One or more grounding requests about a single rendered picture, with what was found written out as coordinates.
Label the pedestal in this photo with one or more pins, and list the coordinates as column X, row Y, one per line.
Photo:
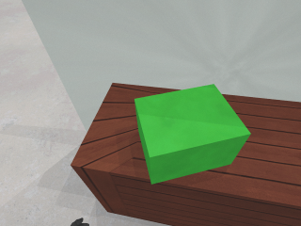
column 261, row 187

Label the carton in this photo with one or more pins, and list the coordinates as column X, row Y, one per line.
column 188, row 131

